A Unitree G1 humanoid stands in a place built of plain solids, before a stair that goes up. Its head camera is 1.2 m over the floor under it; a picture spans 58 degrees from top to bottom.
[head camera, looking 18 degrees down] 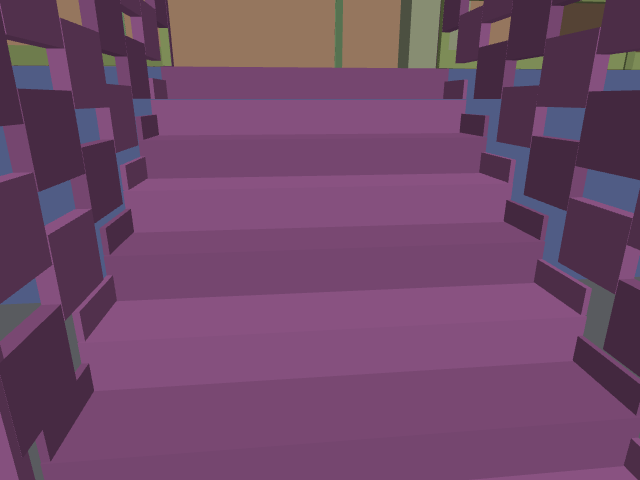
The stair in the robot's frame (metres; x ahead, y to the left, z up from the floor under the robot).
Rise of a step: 0.17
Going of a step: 0.28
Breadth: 1.62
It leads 6 degrees to the left of straight ahead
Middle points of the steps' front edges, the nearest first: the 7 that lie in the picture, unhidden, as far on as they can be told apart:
0.93 -0.11 0.34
1.21 -0.09 0.51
1.49 -0.06 0.69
1.76 -0.03 0.86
2.04 0.00 1.03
2.32 0.03 1.20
2.60 0.06 1.37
